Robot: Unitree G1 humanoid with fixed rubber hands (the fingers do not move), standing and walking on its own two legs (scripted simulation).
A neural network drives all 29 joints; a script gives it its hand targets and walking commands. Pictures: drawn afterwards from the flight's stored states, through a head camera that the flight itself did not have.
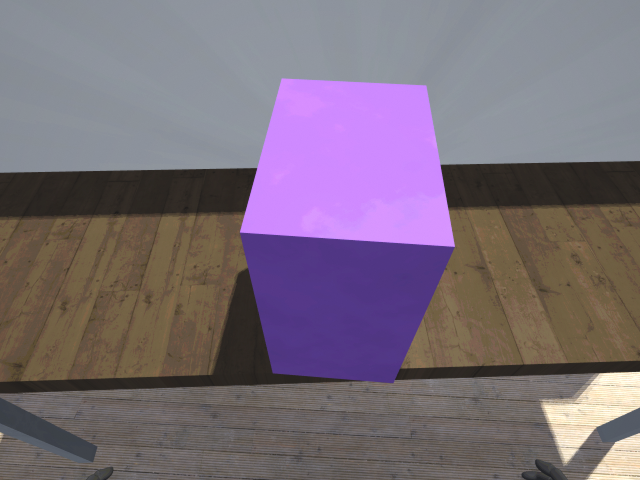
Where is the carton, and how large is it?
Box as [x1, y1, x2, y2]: [240, 79, 454, 382]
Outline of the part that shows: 282,79 240,230 241,239 272,371 274,373 393,382 454,247 426,86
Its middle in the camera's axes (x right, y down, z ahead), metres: +0.03 +0.00 +0.48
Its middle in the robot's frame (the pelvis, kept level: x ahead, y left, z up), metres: +0.38 -0.01 +0.09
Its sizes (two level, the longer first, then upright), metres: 0.230 0.163 0.297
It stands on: a table, 0.72 m high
